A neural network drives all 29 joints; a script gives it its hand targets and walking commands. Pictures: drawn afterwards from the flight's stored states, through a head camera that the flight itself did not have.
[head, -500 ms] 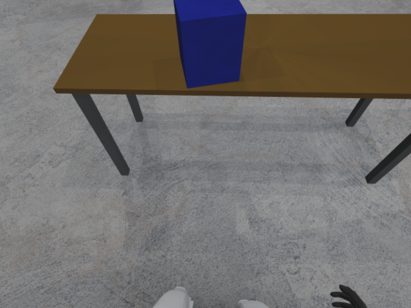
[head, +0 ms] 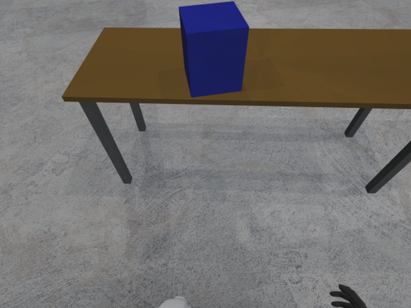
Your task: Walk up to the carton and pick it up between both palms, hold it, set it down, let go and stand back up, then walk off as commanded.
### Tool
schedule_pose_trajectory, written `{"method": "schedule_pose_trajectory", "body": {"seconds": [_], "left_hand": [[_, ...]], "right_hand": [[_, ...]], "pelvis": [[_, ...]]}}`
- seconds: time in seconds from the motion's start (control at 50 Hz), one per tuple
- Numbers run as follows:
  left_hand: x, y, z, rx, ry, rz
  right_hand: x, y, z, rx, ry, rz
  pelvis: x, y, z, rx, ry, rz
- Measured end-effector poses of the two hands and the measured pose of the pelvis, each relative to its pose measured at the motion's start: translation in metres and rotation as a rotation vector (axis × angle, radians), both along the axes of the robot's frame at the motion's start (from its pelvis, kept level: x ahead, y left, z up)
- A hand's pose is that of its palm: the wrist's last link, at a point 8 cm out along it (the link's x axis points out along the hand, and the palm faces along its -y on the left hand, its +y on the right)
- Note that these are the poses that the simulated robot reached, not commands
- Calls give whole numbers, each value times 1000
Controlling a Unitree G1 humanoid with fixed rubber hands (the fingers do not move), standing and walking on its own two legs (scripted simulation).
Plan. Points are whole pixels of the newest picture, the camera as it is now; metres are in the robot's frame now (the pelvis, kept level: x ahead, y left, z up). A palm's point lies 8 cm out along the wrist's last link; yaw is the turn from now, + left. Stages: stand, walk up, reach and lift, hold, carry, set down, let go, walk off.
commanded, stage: stand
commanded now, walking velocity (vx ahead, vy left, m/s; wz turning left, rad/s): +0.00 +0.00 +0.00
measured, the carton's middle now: (211, 51) +0.88 -0.02 +0.01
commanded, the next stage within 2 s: none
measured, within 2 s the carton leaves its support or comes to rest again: neither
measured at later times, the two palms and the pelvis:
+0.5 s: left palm out of the picture +0.06 +0.31 -0.10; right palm out of the picture +0.12 -0.28 -0.10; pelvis -0.01 +0.00 +0.00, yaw +0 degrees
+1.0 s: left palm out of the picture +0.05 +0.31 -0.10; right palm out of the picture +0.11 -0.28 -0.10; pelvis -0.01 +0.01 +0.00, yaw +0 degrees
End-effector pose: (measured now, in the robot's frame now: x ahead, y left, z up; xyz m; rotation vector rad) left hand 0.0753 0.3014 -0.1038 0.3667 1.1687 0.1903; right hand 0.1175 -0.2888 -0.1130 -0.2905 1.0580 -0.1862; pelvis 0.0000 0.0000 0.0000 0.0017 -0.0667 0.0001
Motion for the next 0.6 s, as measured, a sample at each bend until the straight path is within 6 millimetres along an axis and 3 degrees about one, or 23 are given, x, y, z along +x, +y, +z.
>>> {"method": "schedule_pose_trajectory", "body": {"seconds": [0.6], "left_hand": [[-20,6,-1,-5,14,33]], "right_hand": [[0,4,12,2,-62,0]], "pelvis": [[-9,4,3,-4,-4,1]]}}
